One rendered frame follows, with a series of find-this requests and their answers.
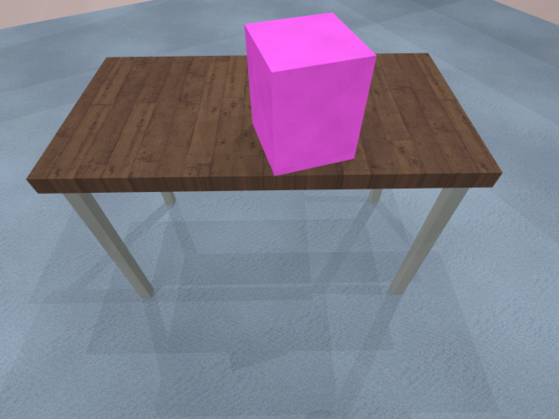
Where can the table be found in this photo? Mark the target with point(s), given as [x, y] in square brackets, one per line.
[184, 123]

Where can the carton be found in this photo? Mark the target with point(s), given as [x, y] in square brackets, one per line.
[309, 81]

